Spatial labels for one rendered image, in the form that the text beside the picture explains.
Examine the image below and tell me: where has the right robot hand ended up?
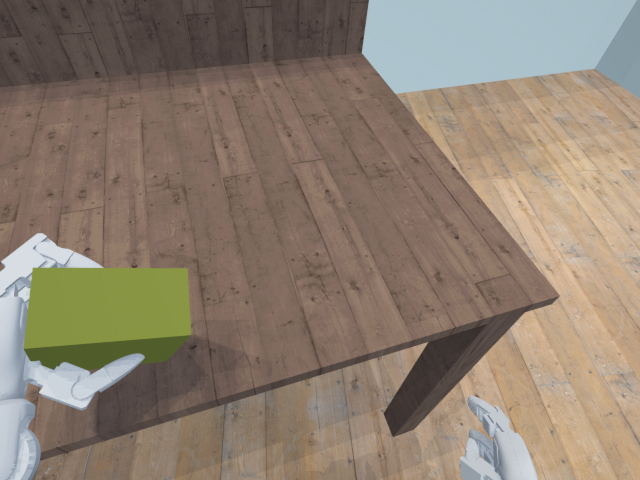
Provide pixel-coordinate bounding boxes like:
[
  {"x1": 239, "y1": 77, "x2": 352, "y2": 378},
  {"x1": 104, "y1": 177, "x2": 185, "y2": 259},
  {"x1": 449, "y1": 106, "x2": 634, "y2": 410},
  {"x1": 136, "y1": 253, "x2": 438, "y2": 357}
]
[{"x1": 460, "y1": 395, "x2": 538, "y2": 480}]

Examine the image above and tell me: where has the sponge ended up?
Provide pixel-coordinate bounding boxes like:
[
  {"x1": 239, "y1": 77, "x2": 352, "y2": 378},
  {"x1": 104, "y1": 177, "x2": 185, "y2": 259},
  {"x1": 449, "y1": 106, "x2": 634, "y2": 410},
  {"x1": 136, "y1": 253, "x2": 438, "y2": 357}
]
[{"x1": 24, "y1": 268, "x2": 191, "y2": 370}]

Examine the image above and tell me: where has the table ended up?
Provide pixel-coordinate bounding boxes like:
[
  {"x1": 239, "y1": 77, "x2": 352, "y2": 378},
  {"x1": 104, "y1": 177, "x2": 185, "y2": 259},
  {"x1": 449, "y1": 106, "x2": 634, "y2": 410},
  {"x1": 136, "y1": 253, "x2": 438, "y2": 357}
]
[{"x1": 0, "y1": 0, "x2": 560, "y2": 461}]

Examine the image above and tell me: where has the left robot forearm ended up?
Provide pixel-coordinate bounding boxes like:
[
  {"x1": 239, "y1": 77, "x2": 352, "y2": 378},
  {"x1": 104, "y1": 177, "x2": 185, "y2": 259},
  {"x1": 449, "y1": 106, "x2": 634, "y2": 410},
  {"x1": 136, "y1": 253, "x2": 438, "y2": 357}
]
[{"x1": 0, "y1": 399, "x2": 41, "y2": 480}]

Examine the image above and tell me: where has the left robot hand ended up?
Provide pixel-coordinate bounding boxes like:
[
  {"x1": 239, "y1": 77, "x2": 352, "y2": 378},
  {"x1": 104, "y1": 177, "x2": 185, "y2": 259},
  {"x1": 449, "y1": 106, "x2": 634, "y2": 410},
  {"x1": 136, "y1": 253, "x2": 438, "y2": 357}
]
[{"x1": 0, "y1": 233, "x2": 145, "y2": 411}]

